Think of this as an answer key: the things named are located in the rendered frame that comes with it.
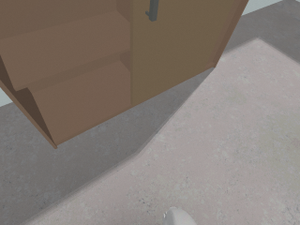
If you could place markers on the wardrobe door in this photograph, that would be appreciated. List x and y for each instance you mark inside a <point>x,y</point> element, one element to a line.
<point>224,29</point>
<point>173,48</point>

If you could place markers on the handle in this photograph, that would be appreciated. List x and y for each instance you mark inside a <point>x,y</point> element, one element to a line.
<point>153,10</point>

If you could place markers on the robot right thigh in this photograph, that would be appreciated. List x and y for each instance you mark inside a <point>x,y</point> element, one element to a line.
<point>177,217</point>

